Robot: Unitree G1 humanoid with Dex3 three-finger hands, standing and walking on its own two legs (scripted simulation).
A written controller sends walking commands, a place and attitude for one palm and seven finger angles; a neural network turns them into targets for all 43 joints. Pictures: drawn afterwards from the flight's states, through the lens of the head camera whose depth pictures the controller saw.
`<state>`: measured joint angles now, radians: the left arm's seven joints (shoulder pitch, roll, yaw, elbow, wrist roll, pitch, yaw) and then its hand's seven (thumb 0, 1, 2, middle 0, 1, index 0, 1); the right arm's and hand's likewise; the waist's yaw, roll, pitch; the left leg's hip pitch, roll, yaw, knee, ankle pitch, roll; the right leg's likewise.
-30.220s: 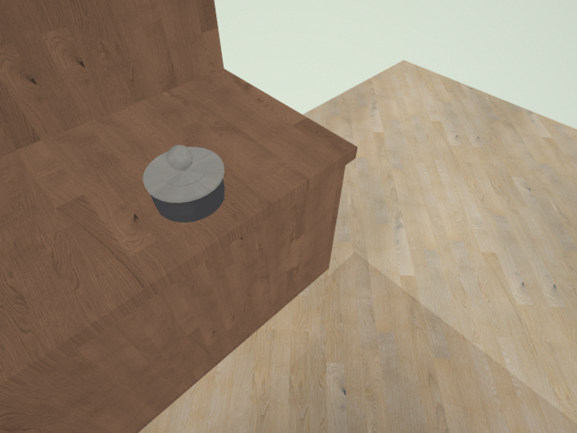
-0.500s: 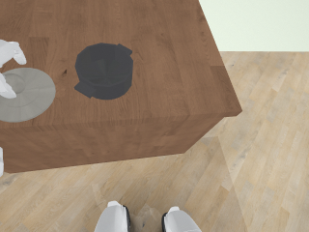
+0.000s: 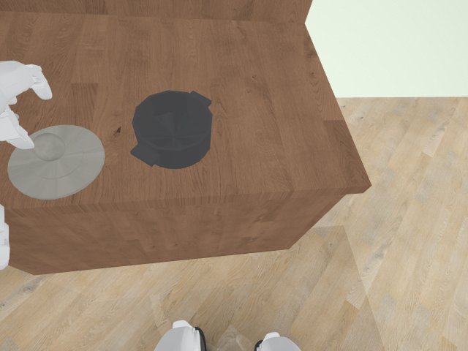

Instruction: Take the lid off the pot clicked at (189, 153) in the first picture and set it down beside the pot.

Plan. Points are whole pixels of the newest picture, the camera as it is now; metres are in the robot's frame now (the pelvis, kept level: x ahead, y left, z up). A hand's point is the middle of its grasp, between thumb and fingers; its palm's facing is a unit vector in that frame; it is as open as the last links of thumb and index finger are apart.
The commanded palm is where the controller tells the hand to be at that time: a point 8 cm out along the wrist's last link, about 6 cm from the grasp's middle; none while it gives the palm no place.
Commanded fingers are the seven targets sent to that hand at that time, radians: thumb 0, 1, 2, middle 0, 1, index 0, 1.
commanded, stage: raise the empty hand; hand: left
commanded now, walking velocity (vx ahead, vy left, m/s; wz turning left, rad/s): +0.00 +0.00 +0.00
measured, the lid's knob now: (48, 147) +0.50 +0.32 -0.03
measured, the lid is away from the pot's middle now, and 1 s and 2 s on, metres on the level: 0.24 0.24 0.24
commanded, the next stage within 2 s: draw the hand back to the body in 0.58 s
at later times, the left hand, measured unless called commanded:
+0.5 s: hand out of the picture +0.47 +0.32 +0.13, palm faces -0.39 -0.11 -0.92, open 11.0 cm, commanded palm +0.52 +0.31 +0.19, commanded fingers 0.00 0.02 0.58 -0.32 -0.90 -0.32 -0.90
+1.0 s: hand out of the picture +0.46 +0.31 +0.14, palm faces -0.38 -0.10 -0.92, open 11.0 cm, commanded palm +0.45 +0.30 +0.19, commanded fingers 0.00 0.02 0.58 -0.32 -0.90 -0.32 -0.90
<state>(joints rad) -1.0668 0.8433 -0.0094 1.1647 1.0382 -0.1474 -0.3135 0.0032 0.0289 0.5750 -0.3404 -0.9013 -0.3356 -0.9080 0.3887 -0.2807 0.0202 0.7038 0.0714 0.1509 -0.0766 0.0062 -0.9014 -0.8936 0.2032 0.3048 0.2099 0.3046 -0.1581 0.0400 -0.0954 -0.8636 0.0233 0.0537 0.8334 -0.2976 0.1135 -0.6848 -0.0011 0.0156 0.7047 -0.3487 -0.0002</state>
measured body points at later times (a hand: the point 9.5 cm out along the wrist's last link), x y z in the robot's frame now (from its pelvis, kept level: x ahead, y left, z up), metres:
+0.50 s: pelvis +0.00 -0.01 +0.01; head +0.09 +0.02 +0.46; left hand +0.49 +0.32 +0.18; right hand +0.00 -0.30 -0.09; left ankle +0.05 +0.04 -0.70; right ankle -0.01 -0.20 -0.70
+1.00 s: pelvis +0.02 -0.02 +0.02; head +0.09 -0.01 +0.47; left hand +0.47 +0.31 +0.19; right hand +0.04 -0.30 -0.09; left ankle +0.05 +0.04 -0.70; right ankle -0.01 -0.20 -0.70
